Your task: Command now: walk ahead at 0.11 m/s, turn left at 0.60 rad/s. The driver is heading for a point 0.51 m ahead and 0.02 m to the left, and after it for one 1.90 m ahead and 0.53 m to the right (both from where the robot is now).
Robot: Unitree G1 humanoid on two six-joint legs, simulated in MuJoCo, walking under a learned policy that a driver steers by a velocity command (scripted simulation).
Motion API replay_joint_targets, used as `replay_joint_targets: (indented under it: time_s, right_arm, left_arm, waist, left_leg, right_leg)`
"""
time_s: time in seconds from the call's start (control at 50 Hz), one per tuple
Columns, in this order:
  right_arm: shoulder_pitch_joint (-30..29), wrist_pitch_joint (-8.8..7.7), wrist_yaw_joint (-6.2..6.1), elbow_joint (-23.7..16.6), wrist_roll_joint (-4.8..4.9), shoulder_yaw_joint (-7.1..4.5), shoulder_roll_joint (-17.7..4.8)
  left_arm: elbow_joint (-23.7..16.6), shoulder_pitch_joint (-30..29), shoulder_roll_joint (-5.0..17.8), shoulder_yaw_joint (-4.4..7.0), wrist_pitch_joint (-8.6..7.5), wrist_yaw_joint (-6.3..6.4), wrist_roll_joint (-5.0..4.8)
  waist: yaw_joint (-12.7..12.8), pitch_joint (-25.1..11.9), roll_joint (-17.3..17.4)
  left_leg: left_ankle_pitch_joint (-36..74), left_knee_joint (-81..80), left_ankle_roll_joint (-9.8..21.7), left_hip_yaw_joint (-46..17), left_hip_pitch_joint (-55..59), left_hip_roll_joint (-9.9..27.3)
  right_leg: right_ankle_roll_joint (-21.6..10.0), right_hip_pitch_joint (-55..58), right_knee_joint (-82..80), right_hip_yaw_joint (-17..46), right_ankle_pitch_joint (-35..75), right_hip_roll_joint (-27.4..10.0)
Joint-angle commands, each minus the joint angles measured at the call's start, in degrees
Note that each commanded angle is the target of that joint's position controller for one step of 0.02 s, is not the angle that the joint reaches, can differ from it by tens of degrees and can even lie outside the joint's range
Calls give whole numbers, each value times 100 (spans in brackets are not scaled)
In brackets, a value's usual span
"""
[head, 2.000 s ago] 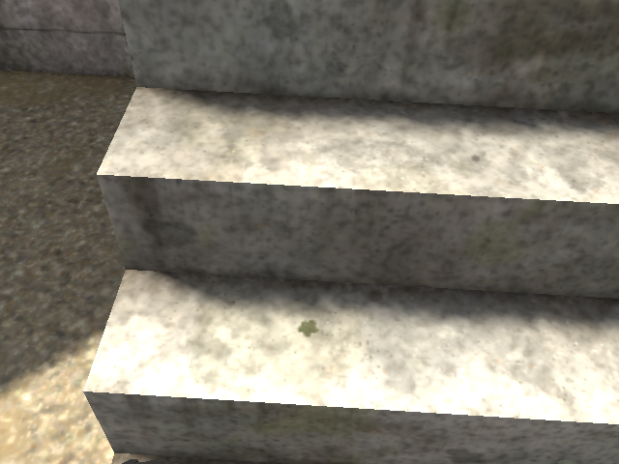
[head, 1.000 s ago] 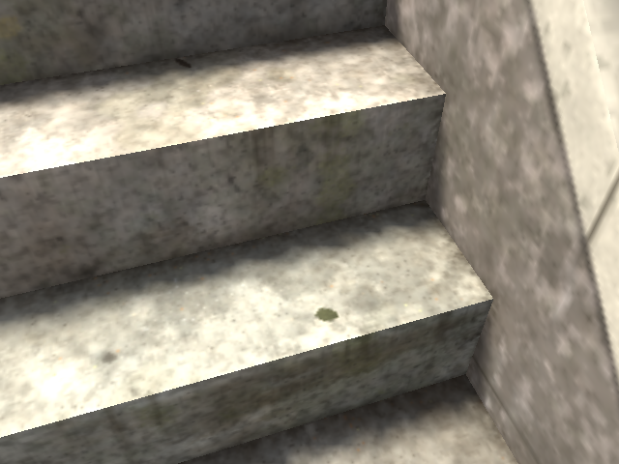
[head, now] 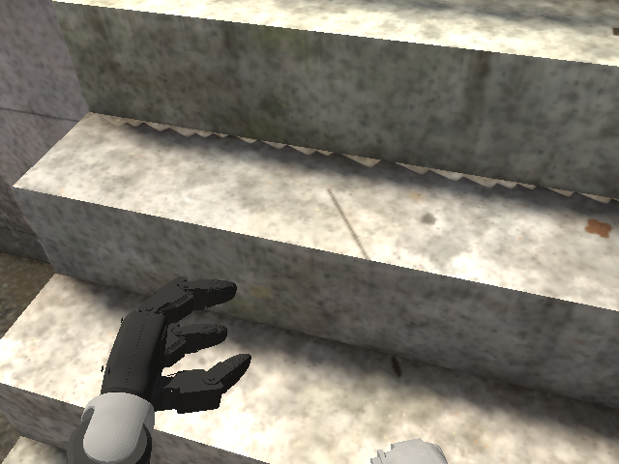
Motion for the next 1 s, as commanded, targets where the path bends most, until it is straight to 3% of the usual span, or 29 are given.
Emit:
replay_joint_targets:
  time_s: [0.02,0.04,0.06,0.1,0.12,0.14,0.16,0.18,0.2,0.22,0.26,0.32,0.5,0.56,0.58,0.6,0.62,0.64,0.68,0.7,0.72,0.74,0.76,0.78,0.8,0.84,0.88,0.94,1.0]
  right_arm:
    - [-529,-87,-57,-696,86,-278,-1236]
    - [-1411,18,39,-958,322,-463,-1797]
    - [-1764,78,142,-1128,242,-525,-2086]
    - [-2543,-72,237,-1691,591,-653,-2066]
    - [-1851,-33,330,-1694,416,-386,-832]
    - [-818,105,344,-1118,295,-389,-785]
    - [-949,111,381,-994,496,-357,-643]
    - [-1534,28,272,-1186,668,-345,-524]
    - [-988,106,142,-833,550,-259,-657]
    - [-601,195,110,-564,377,-111,-515]
    - [-414,286,317,-192,380,9,-256]
    - [-1062,248,528,9,337,4,-582]
    - [-2001,23,277,40,39,-14,-1127]
    - [-2147,4,256,-101,-12,6,-1174]
    - [-2057,-34,278,-10,84,62,-988]
    - [-1226,316,171,-134,593,-26,-234]
    - [-539,419,74,91,637,-8,-349]
    - [61,88,467,801,95,33,-981]
    - [183,-111,762,814,30,39,-1021]
    - [1273,-189,1122,978,-56,-195,-2357]
    - [2850,-103,1099,1265,-448,-120,-2147]
    - [2459,40,986,1411,-701,-59,-2043]
    - [1394,156,665,1008,-442,-226,-2540]
    - [549,300,322,727,-351,-151,-2219]
    - [-180,408,216,543,-247,-28,-1678]
    - [-409,461,200,606,-233,98,-1139]
    - [-163,356,130,777,-208,191,-645]
    - [246,289,132,931,-524,277,-362]
    - [454,302,153,975,-490,392,-342]
  left_arm:
    - [-1224,-966,217,60,-44,120,12]
    - [-1278,-1201,171,30,199,-84,9]
    - [-633,-314,16,18,332,-204,-171]
    - [412,1454,710,373,400,-192,-173]
    - [842,2362,1276,586,300,-14,24]
    - [747,3258,1514,603,506,-63,367]
    - [1086,3310,1496,556,295,-170,366]
    - [1347,2302,1237,537,16,-317,24]
    - [1605,1454,726,473,-68,-330,-252]
    - [1876,1167,180,372,-86,-210,-248]
    - [2150,802,-112,332,-173,6,-194]
    - [2780,1560,144,320,-340,65,-15]
    - [3076,2189,832,186,-542,131,106]
    - [2907,2207,993,219,-556,190,67]
    - [2870,2124,1042,227,-501,143,200]
    - [3074,2340,1044,581,-237,447,-285]
    - [2918,2259,964,581,-14,573,-291]
    - [2236,1143,873,116,-82,-102,372]
    - [2418,2142,164,17,126,-580,318]
    - [2249,3262,61,203,173,-812,-299]
    - [2296,2596,597,336,134,-797,-575]
    - [2135,1905,544,383,57,-651,-770]
    - [2165,1917,290,260,-179,-472,-422]
    - [2279,1877,197,185,-379,-319,-222]
    - [2362,1681,379,234,-343,-332,-106]
    - [2351,1739,456,285,-186,-466,-258]
    - [2359,1501,328,180,-59,-671,-222]
    - [2059,661,136,44,33,-769,-330]
    - [1752,51,162,-9,206,-702,-357]
  waist:
    - [895,-82,-169]
    - [1345,6,76]
    - [1453,-210,681]
    - [2015,-1031,165]
    - [1615,-1991,-1503]
    - [1998,-2732,-3121]
    - [1684,-1097,-2677]
    - [876,364,-2677]
    - [482,-91,-1959]
    - [245,-65,-621]
    - [-102,173,-355]
    - [269,261,-464]
    - [727,428,-943]
    - [875,709,-767]
    - [863,778,-717]
    - [-15,667,-1061]
    - [-222,748,-620]
    - [-307,1490,761]
    - [191,1461,1074]
    - [825,688,2298]
    - [-17,-458,1459]
    - [252,-335,1047]
    - [396,-420,1914]
    - [345,-102,1360]
    - [324,131,473]
    - [473,621,-145]
    - [388,740,-42]
    - [249,878,-40]
    - [203,714,409]
  left_leg:
    - [2661,-1160,877,-1333,-968,929]
    - [3950,-2249,1426,-1470,-3032,1099]
    - [5297,-2275,1415,-1645,-3207,1459]
    - [7794,-1014,1081,-706,-1150,907]
    - [5748,1337,418,-337,-2415,145]
    - [365,4663,-226,-1177,-3039,-623]
    - [1082,6785,-231,-1751,-4214,-597]
    - [1359,6966,-2,-1227,-5383,-373]
    - [1621,7170,143,-593,-5152,-91]
    - [1825,6874,221,-322,-4823,169]
    - [1283,7143,137,323,-3900,246]
    - [1532,7169,472,498,-4091,280]
    - [950,5528,357,856,-3062,544]
    - [1320,2606,117,1178,-1623,772]
    - [2267,1627,-92,1377,-533,744]
    - [2021,1249,142,1722,778,567]
    - [2540,-40,219,1648,1471,725]
    - [5344,-1829,138,1456,890,1040]
    - [6196,-1507,663,1324,2138,1690]
    - [11705,755,1769,542,2814,2878]
    - [14072,1221,1498,81,2855,2973]
    - [10790,983,682,-30,2367,2557]
    - [5681,-69,1071,-1443,2521,3008]
    - [2618,-614,1126,-1859,2877,3045]
    - [1037,-1122,1018,-1626,2394,2933]
    - [1512,-1604,917,-1133,1781,2889]
    - [1380,-1575,703,9,1547,2555]
    - [1274,-2031,762,1029,937,2224]
    - [1013,-2733,1056,1418,653,2319]
  right_leg:
    - [-176,1296,-3172,-126,-628,-406]
    - [121,3387,-4427,-1063,-1747,25]
    - [335,4418,-4235,-800,208,79]
    - [402,5450,-7351,-1001,1752,518]
    - [-1022,7302,-7859,1895,4657,-585]
    - [-2623,7112,-9730,6141,4176,-2637]
    - [-2157,6230,-10312,6470,1227,-2420]
    - [-1518,5385,-10149,4607,-643,-1920]
    - [-1272,5061,-9609,3290,-754,-1802]
    - [-1014,4312,-9133,2768,-1250,-1762]
    - [-562,3127,-9608,1747,-1033,-1376]
    - [-662,3322,-9948,1296,-942,-1271]
    - [-555,4087,-9182,1293,-854,-1383]
    - [-313,3707,-8509,1004,-1216,-1194]
    - [-315,3229,-8060,795,-1431,-994]
    - [-483,2567,-8026,1050,-779,-1080]
    - [-455,2515,-6859,663,-213,-775]
    - [-243,3410,-4806,177,-83,-232]
    - [-335,1826,-2238,136,-47,529]
    - [-227,520,126,-194,-273,945]
    - [74,913,1337,-491,-97,929]
    - [75,-271,2336,59,611,872]
    - [45,-1418,2623,383,1161,343]
    - [-30,-2267,3039,919,2101,191]
    - [-228,-2132,2876,907,2653,112]
    - [-450,-2058,2495,972,3318,5]
    - [-704,-2121,1741,745,3515,-197]
    - [-1034,-1877,627,50,3750,-547]
    - [-1077,-1320,-450,-691,3142,-866]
